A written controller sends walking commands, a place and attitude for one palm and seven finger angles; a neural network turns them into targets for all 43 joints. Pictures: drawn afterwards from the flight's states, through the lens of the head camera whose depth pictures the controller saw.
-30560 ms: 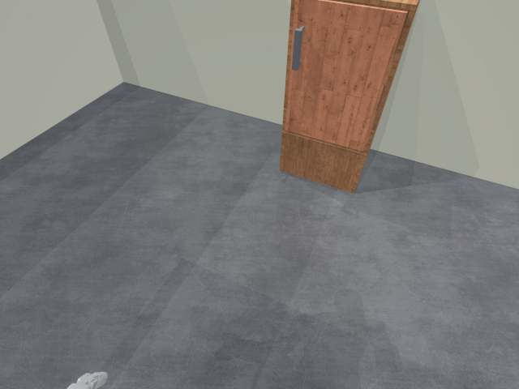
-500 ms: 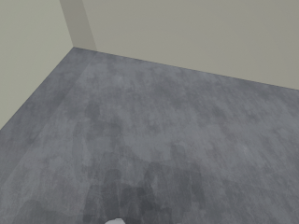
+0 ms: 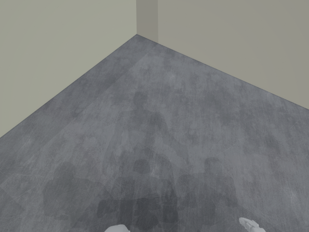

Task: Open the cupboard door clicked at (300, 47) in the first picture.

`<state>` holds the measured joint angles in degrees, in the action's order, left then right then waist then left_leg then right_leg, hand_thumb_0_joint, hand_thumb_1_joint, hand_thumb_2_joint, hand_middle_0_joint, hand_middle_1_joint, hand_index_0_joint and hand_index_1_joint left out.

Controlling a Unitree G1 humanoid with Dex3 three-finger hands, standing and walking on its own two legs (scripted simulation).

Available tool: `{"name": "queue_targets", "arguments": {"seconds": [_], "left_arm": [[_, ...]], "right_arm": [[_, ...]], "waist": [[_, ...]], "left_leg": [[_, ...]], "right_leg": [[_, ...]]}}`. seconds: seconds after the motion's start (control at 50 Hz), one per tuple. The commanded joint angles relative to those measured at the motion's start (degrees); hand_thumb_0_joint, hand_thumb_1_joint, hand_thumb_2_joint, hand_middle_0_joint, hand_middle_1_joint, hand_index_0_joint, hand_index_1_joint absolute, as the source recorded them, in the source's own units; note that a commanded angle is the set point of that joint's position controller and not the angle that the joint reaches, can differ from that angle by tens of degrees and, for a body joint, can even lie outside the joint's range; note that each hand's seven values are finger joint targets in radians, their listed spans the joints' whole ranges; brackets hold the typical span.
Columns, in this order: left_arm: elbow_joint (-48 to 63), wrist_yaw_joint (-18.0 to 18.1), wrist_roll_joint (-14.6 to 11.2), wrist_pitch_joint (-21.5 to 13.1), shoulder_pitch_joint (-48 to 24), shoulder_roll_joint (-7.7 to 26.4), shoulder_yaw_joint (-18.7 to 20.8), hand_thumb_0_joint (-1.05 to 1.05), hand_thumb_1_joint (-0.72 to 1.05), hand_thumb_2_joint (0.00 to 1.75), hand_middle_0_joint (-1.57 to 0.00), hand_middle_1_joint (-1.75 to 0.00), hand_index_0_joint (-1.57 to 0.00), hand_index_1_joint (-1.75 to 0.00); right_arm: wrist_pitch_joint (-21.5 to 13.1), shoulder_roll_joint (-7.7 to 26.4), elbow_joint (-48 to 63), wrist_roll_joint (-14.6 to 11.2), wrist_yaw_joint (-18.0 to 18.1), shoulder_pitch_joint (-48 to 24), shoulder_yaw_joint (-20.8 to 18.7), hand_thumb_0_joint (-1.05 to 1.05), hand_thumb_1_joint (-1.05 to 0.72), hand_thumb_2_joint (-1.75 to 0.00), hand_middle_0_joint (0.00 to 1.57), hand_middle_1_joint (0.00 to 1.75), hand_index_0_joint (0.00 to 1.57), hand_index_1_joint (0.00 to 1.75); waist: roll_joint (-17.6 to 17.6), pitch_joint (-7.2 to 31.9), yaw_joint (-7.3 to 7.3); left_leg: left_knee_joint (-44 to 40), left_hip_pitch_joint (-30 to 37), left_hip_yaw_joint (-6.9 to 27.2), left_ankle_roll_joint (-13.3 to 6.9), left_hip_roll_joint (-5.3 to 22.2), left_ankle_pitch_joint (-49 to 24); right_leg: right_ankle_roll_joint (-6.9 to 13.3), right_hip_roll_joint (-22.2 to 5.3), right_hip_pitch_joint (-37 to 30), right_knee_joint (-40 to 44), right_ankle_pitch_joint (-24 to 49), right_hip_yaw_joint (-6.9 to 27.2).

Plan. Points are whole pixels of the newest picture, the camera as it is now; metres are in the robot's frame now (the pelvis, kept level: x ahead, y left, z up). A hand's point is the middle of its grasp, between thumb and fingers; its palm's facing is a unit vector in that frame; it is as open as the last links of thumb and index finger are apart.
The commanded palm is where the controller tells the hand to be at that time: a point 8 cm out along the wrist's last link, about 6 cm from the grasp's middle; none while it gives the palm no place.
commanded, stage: turn to face it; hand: left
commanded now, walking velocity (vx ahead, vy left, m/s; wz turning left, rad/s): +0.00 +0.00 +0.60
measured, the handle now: out of the picture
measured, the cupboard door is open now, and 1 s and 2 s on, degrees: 45 45 45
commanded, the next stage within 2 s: none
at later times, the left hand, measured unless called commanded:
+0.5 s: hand out of the picture +0.05 +0.17 -0.14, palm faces +0.30 -0.92 -0.24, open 7.4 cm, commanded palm none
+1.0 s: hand out of the picture +0.02 +0.17 -0.13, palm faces +0.56 -0.77 -0.30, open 7.4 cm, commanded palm none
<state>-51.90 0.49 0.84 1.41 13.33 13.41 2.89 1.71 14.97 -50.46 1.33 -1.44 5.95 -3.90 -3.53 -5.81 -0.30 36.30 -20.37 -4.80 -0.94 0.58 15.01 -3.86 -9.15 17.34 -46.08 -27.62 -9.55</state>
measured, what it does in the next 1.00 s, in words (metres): steps on the spot, turning left: right foot, then left foot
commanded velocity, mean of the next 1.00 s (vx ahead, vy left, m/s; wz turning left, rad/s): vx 0.00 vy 0.00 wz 0.60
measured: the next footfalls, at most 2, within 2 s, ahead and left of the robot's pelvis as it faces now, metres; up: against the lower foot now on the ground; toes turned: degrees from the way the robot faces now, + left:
right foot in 0.30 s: +0.09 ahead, -0.17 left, +0.00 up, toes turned +8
left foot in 0.58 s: +0.03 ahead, +0.09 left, +0.00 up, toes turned +26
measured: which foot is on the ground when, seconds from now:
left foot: down 0.00-0.30, up 0.32-0.56, down 0.58-0.92, up 0.94-1.00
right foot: up 0.00-0.28, down 0.30-0.58, up 0.60-0.90, down 0.92-1.00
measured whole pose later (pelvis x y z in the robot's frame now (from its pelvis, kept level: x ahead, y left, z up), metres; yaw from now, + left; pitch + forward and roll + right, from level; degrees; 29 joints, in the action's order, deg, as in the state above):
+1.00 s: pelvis +0.05 -0.07 +0.01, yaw +36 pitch +0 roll +0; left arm -48.0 1.1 1.2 1.3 9.0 13.2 2.8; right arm 4.5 14.8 -52.5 1.3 -0.9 10.1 -4.7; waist 1.9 -5.3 -1.1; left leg 55.2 -26.8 4.3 1.4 -1.8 27.0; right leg -1.1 -3.8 16.3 -34.7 -17.9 -3.9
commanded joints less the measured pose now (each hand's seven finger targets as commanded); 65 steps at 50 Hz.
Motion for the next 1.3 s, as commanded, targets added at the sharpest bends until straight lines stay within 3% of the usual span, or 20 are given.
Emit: {"name": "queue_targets", "arguments": {"seconds": [0.0, 0.22, 0.24, 0.28, 0.32, 0.38, 0.46, 0.52, 0.54, 0.56, 0.58, 0.7, 0.86, 0.9, 0.92, 0.98, 1.16, 1.18, 1.22, 1.28], "left_arm": [[8.65, 0.79, 0.07, -0.19, -6.88, 6.19, 1.97, 0.00, 0.90, 0.90, -0.20, -0.30, -0.20, -0.30], [5.18, -0.07, -0.28, -0.15, 1.35, 5.98, 2.32, 0.00, 0.90, 0.90, -0.20, -0.30, -0.20, -0.30], [4.77, 0.27, -0.10, -0.65, 4.35, 7.70, 2.90, 0.00, 0.90, 0.90, -0.20, -0.30, -0.20, -0.30], [5.75, 1.19, 0.85, -1.25, 3.72, 15.47, 3.89, 0.00, 0.90, 0.90, -0.20, -0.30, -0.20, -0.30], [7.80, 1.39, 0.71, -1.19, -2.41, 11.42, 3.23, 0.00, 0.90, 0.90, -0.20, -0.30, -0.20, -0.30], [7.77, 1.29, 0.72, -1.35, -4.59, 8.74, 2.26, 0.00, 0.90, 0.90, -0.20, -0.30, -0.20, -0.30], [5.59, 1.16, 0.92, -1.61, 1.73, 11.26, 3.25, 0.00, 0.90, 0.90, -0.20, -0.30, -0.20, -0.30], [5.06, 0.61, 0.10, -1.42, 1.07, 11.74, 3.44, 0.00, 0.90, 0.90, -0.20, -0.30, -0.20, -0.30], [6.21, 0.43, -0.32, -1.16, 0.60, 9.88, 3.26, 0.00, 0.90, 0.90, -0.20, -0.30, -0.20, -0.30], [8.84, 0.12, -0.62, -0.85, -1.71, 5.30, 1.94, 0.00, 0.90, 0.90, -0.20, -0.30, -0.20, -0.30], [9.83, 0.58, -0.07, -0.12, -5.92, 6.54, 1.61, 0.00, 0.90, 0.90, -0.20, -0.30, -0.20, -0.30], [6.78, 0.01, -0.25, 0.43, -5.14, 5.37, 1.99, 0.00, 0.90, 0.90, -0.20, -0.30, -0.20, -0.30], [5.30, 0.17, -0.46, -0.20, 1.93, 6.10, 2.54, 0.00, 0.90, 0.90, -0.20, -0.30, -0.20, -0.30], [5.54, 1.15, 1.03, -1.26, 4.07, 14.89, 4.16, 0.00, 0.90, 0.90, -0.20, -0.30, -0.20, -0.30], [6.36, 1.44, 0.48, -1.05, 2.22, 14.76, 3.61, 0.00, 0.90, 0.90, -0.20, -0.30, -0.20, -0.30], [8.30, 1.24, 0.41, -1.02, -5.52, 9.24, 2.24, 0.00, 0.90, 0.90, -0.20, -0.30, -0.20, -0.30], [5.13, 0.79, 0.44, -1.40, 1.28, 12.07, 3.43, 0.00, 0.90, 0.90, -0.20, -0.30, -0.20, -0.30], [5.48, 0.55, -0.03, -1.16, 0.19, 11.57, 3.46, 0.00, 0.90, 0.90, -0.20, -0.30, -0.20, -0.30], [9.16, 0.14, -0.41, -0.45, -3.42, 5.17, 1.61, 0.00, 0.90, 0.90, -0.20, -0.30, -0.20, -0.30], [8.50, 0.51, 0.16, 0.33, -7.86, 5.95, 2.14, 0.00, 0.90, 0.90, -0.20, -0.30, -0.20, -0.30]], "right_arm": [[-0.89, 14.17, 1.37, 0.15, 1.93, 11.15, -3.38, 0.00, -0.90, -0.90, 0.20, 0.30, 0.20, 0.30], [0.16, 10.87, 4.24, -0.03, 2.01, -0.37, -2.96, 0.00, -0.90, -0.90, 0.20, 0.30, 0.20, 0.30], [0.26, 9.16, 4.88, -0.42, 1.86, -1.34, -2.84, 0.00, -0.90, -0.90, 0.20, 0.30, 0.20, 0.30], [0.39, 5.03, 6.81, -0.73, 1.16, -1.51, -2.40, 0.00, -0.90, -0.90, 0.20, 0.30, 0.20, 0.30], [1.08, 4.44, 5.72, -0.39, 0.37, 1.30, -2.54, 0.00, -0.90, -0.90, 0.20, 0.30, 0.20, 0.30], [1.31, 3.35, 4.23, -0.47, -0.11, 0.71, -1.85, 0.00, -0.90, -0.90, 0.20, 0.30, 0.20, 0.30], [0.16, 1.00, 4.68, -0.95, -0.39, -2.31, -0.48, 0.00, -0.90, -0.90, 0.20, 0.30, 0.20, 0.30], [-0.34, 3.22, 3.42, -0.74, -0.29, 2.94, -0.93, 0.00, -0.90, -0.90, 0.20, 0.30, 0.20, 0.30], [-0.86, 7.67, 2.64, -0.36, -0.04, 7.37, -2.03, 0.00, -0.90, -0.90, 0.20, 0.30, 0.20, 0.30], [-1.08, 14.08, 2.19, 0.05, 0.57, 11.99, -3.80, 0.00, -0.90, -0.90, 0.20, 0.30, 0.20, 0.30], [-0.53, 15.36, 0.57, -0.05, 1.21, 15.17, -4.00, 0.00, -0.90, -0.90, 0.20, 0.30, 0.20, 0.30], [-1.29, 10.01, 2.46, 0.07, 2.73, 5.85, -2.13, 0.00, -0.90, -0.90, 0.20, 0.30, 0.20, 0.30], [0.19, 10.19, 4.24, -0.08, 2.01, -0.14, -2.88, 0.00, -0.90, -0.90, 0.20, 0.30, 0.20, 0.30], [0.18, 3.46, 6.29, -0.91, 1.40, 0.10, -2.13, 0.00, -0.90, -0.90, 0.20, 0.30, 0.20, 0.30], [0.62, 6.32, 6.28, -0.58, 1.08, -0.44, -2.77, 0.00, -0.90, -0.90, 0.20, 0.30, 0.20, 0.30], [1.69, 4.83, 3.37, -0.06, 0.08, 1.56, -2.69, 0.00, -0.90, -0.90, 0.20, 0.30, 0.20, 0.30], [0.08, 2.11, 3.72, -0.83, -0.24, 1.46, -0.76, 0.00, -0.90, -0.90, 0.20, 0.30, 0.20, 0.30], [-0.22, 3.72, 2.84, -0.76, -0.23, 4.51, -1.20, 0.00, -0.90, -0.90, 0.20, 0.30, 0.20, 0.30], [-0.67, 14.44, 1.99, -0.10, 0.61, 12.46, -3.88, 0.00, -0.90, -0.90, 0.20, 0.30, 0.20, 0.30], [-0.96, 12.37, 1.78, 0.22, 2.36, 10.16, -3.13, 0.00, -0.90, -0.90, 0.20, 0.30, 0.20, 0.30]], "waist": [[13.02, 12.75, -4.96], [12.64, 8.30, 2.21], [6.95, 9.09, 3.96], [-17.14, 7.33, 4.73], [-7.69, 5.53, 0.77], [-13.64, 5.01, -0.27], [-8.23, 8.36, 2.93], [-4.99, 10.48, 0.07], [4.70, 13.85, -2.38], [22.19, 14.17, -5.04], [16.93, 14.64, -6.30], [13.12, 10.47, -1.14], [10.61, 8.23, 3.01], [-17.48, 7.62, 4.66], [-14.02, 6.52, 4.05], [-11.84, 3.14, -0.62], [-6.73, 8.99, 1.06], [-3.23, 10.15, -0.87], [21.60, 12.62, -5.35], [14.62, 10.54, -3.94]], "left_leg": [[-13.45, 17.41, 26.00, -13.45, 21.74, -31.19], [-10.61, -0.99, 20.11, -5.36, 9.01, -10.86], [-5.49, -5.65, 18.58, -2.96, 5.65, -4.27], [23.59, -14.96, 6.64, 2.77, -3.26, 21.40], [32.84, -12.06, 7.65, 2.35, -0.26, 15.06], [26.91, -10.34, 3.73, 4.29, 1.72, 13.02], [6.19, -5.73, -1.29, 4.27, -0.34, 11.75], [-8.81, 6.78, -1.12, 2.96, -1.28, -1.94], [-12.31, 17.22, 7.74, 0.00, 6.00, -15.12], [-13.94, 24.15, 29.57, -9.46, 22.29, -39.09], [-12.42, 23.36, 30.13, -14.07, 24.77, -44.34], [-12.68, 14.53, 18.39, -8.23, 12.74, -31.75], [-9.79, -2.78, 21.01, -4.65, 7.85, -8.68], [14.65, -16.46, 6.05, 3.33, -5.63, 18.14], [26.76, -13.24, 8.58, 2.62, -1.92, 20.53], [35.23, -12.44, 6.68, 3.49, 1.01, 11.23], [-3.45, 2.45, -1.62, 3.52, -1.08, 3.97], [-9.95, 9.64, -0.12, 2.80, -0.57, -3.71], [-15.12, 22.61, 30.51, -9.48, 22.55, -35.14], [-14.98, 15.31, 26.62, -11.32, 18.14, -26.72]], "right_leg": [[-0.83, 2.17, 18.03, -22.15, -6.74, 9.53], [-0.02, 8.98, -6.48, 11.69, 9.92, 6.05], [0.51, 6.09, -12.88, 21.45, 12.81, 8.68], [11.06, -19.33, -10.04, 33.99, 12.41, 33.76], [12.35, -15.20, -2.31, 32.26, 9.69, 24.31], [10.35, -9.29, -5.78, 26.36, 30.79, 11.14], [9.48, -9.97, -15.74, 18.50, 47.26, 7.46], [4.91, -8.60, -10.37, 9.96, 42.63, 3.50], [1.75, -5.95, -0.83, 0.60, 30.32, 0.75], [-2.67, 2.47, 16.07, -12.62, -8.31, 0.42], [-1.41, 2.53, 18.09, -19.41, -11.06, 7.86], [-1.30, 4.26, 13.44, -15.19, 1.78, 9.56], [0.27, 8.35, -10.35, 16.75, 11.92, 6.75], [8.52, -15.89, -16.39, 33.47, 10.93, 31.99], [12.53, -19.85, -7.48, 34.00, 11.74, 31.34], [10.52, -10.07, -2.22, 30.58, 14.39, 17.64], [7.33, -10.43, -11.97, 15.44, 40.40, 4.94], [4.74, -9.32, -7.09, 10.54, 35.76, 2.99], [-2.47, 2.47, 16.99, -12.74, -10.82, 1.24], [-1.00, 2.00, 18.49, -21.79, -2.71, 10.20]]}}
